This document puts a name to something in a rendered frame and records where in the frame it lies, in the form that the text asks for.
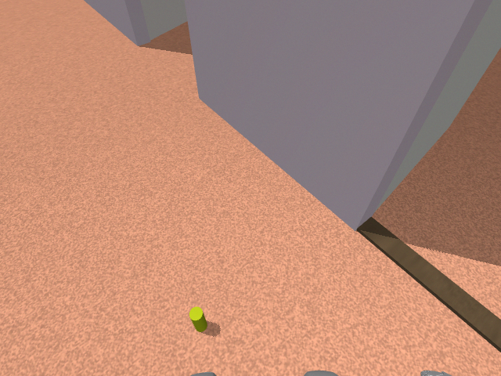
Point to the can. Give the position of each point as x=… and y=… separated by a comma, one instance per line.
x=197, y=317

